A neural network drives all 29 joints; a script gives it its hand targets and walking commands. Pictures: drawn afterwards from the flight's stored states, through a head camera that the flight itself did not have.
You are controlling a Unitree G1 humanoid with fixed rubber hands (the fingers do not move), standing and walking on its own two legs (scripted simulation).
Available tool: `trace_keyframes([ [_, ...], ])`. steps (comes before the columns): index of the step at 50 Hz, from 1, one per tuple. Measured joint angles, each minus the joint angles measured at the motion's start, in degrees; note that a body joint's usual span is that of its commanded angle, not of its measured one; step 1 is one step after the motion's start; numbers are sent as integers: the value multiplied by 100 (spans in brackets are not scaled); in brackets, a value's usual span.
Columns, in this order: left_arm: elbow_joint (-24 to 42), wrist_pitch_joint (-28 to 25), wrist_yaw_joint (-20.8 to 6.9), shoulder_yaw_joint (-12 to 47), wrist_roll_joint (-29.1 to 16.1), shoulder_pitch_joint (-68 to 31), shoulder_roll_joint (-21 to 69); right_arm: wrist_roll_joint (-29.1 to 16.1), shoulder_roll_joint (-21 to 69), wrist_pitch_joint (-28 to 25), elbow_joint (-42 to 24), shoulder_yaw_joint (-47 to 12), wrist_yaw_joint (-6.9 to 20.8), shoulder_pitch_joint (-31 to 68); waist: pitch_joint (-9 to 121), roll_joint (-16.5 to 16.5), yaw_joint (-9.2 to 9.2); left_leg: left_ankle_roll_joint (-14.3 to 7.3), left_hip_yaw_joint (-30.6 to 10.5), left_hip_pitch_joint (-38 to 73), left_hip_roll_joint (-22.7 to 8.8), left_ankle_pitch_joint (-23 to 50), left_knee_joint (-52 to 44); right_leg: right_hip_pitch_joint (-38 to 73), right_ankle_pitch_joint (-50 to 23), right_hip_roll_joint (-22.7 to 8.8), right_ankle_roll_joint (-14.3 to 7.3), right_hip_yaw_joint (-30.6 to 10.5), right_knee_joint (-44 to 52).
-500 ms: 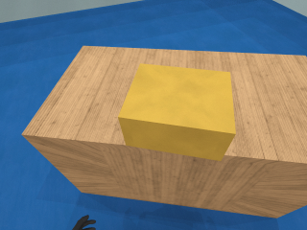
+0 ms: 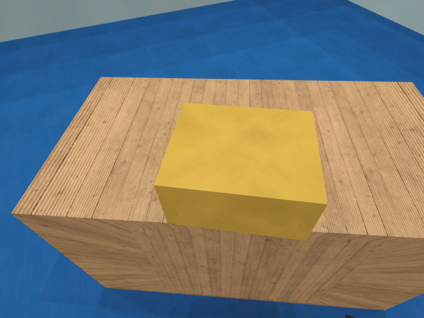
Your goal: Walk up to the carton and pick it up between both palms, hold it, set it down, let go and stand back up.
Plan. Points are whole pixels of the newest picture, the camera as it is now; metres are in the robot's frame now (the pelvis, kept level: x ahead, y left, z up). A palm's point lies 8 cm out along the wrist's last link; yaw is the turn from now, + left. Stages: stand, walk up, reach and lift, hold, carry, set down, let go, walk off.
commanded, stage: walk up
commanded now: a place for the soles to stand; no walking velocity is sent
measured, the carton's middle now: (240, 166) +0.44 -0.03 -0.01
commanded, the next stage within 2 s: reach and lift in 1.66 s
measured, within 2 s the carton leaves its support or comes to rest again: neither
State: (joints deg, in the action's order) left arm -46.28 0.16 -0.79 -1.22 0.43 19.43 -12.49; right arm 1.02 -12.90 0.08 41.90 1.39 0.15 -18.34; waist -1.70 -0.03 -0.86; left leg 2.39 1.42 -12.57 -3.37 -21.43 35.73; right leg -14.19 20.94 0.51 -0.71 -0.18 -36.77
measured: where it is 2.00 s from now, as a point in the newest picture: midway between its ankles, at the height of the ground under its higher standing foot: outside the picture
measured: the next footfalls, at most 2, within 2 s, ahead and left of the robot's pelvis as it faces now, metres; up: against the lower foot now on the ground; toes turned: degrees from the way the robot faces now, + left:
none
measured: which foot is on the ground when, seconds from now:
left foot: down 0.00-1.00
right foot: down 0.00-1.00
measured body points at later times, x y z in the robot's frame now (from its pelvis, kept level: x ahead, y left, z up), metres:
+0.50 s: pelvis +0.01 +0.01 -0.01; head +0.03 +0.01 +0.44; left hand +0.13 +0.25 -0.13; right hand +0.08 -0.25 -0.13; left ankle -0.02 +0.14 -0.72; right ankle -0.01 -0.11 -0.72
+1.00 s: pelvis -0.01 +0.03 -0.01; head +0.01 +0.04 +0.44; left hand +0.13 +0.26 -0.14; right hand +0.02 -0.24 -0.12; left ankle -0.02 +0.15 -0.72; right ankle -0.01 -0.09 -0.72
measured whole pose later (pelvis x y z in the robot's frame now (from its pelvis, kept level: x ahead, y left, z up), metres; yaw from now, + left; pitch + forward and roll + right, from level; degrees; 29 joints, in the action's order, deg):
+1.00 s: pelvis -0.01 +0.03 -0.01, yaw -12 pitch -4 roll +0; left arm -43.9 2.7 0.3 -1.8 1.7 15.6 -14.4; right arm 1.0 -13.2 -0.4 39.9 -0.1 -0.4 -19.3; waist -5.9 -1.9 0.2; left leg -0.3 5.4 -9.1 -2.6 -24.8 38.5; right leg -16.9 27.4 2.9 1.3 -4.6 -42.8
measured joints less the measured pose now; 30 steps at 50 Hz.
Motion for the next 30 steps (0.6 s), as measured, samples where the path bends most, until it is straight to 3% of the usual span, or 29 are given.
trace_keyframes([
  [30, 356, 80, 18, -48, 20, -425, -83, -13, -97, 111, -214, -15, -11, 120, -345, -61, 121, -47, 663, 244, -177, -502, 484, -153, 321, 214, 77, -663, -671],
])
